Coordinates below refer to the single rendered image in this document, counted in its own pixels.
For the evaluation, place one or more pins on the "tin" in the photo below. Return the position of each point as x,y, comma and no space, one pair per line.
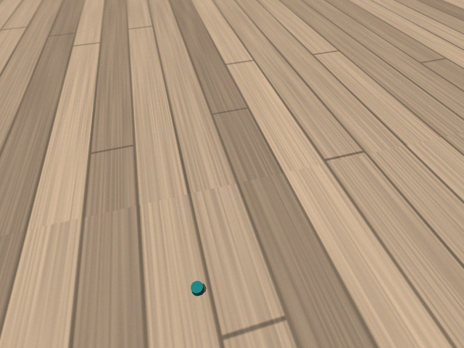
197,288

